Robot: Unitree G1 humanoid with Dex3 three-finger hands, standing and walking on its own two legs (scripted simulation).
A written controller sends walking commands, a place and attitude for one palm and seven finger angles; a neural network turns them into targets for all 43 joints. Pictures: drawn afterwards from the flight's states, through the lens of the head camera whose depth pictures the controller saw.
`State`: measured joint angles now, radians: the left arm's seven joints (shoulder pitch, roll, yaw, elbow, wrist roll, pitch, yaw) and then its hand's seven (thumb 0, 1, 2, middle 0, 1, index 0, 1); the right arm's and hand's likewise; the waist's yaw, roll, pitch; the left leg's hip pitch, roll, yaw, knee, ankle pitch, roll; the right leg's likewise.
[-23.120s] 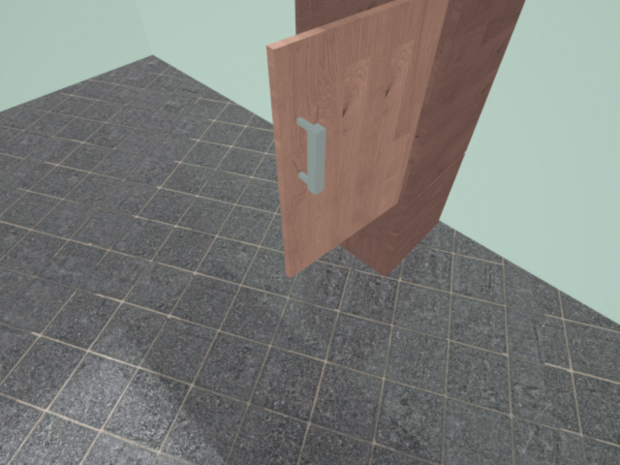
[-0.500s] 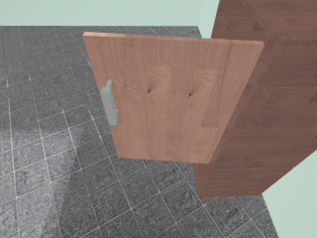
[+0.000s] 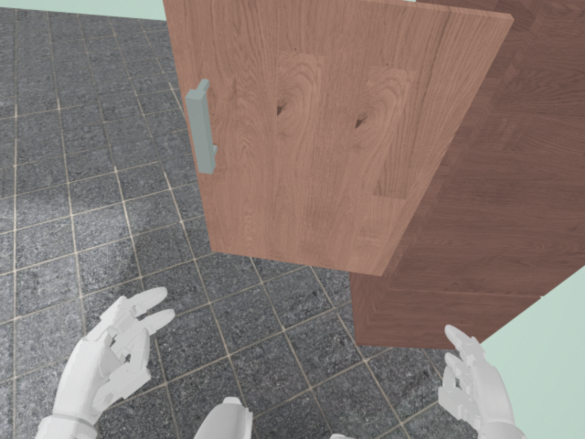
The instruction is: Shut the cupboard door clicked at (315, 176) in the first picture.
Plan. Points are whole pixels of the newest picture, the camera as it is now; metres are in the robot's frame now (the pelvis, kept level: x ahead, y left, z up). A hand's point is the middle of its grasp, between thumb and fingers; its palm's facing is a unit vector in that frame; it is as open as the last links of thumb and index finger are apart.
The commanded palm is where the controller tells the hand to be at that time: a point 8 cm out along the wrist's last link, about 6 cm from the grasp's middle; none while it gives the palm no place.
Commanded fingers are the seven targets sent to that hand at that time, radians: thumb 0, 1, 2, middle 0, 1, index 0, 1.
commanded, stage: raise the hand and make a fist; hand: left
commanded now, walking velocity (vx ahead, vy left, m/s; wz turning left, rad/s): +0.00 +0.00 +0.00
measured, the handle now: (205, 127) +0.54 +0.18 +0.12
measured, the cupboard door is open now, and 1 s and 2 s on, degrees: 84 84 84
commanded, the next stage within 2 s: bring the fist close to the handle in 1.54 s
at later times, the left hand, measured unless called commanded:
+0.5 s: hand (114, 328) +0.22 +0.22 +0.08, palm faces +0.03 -1.00 -0.04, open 4.0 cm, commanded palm +0.19 +0.26 +0.07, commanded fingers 0.00 0.90 0.90 -1.01 -1.18 -1.01 -1.18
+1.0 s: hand (111, 324) +0.22 +0.21 +0.10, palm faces -0.07 -1.00 -0.03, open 3.1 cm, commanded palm +0.20 +0.28 +0.12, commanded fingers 0.00 0.90 0.90 -1.30 -1.50 -1.30 -1.50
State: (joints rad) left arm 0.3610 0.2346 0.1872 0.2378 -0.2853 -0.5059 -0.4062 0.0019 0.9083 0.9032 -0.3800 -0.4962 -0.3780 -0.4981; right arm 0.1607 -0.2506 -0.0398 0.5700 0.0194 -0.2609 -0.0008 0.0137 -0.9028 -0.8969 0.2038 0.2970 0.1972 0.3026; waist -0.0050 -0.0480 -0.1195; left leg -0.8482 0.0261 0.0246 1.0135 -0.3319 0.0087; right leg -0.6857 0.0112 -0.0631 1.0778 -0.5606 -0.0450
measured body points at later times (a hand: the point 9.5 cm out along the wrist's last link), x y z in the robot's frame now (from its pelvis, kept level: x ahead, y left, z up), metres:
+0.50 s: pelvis +0.01 +0.02 +0.01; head +0.05 +0.02 +0.45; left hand +0.22 +0.27 +0.08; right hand +0.15 -0.21 -0.08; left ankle +0.10 +0.12 -0.66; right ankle -0.01 -0.09 -0.66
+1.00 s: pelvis +0.01 +0.03 +0.03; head +0.03 +0.04 +0.48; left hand +0.22 +0.27 +0.11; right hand +0.21 -0.17 -0.03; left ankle +0.10 +0.12 -0.66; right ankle -0.01 -0.09 -0.66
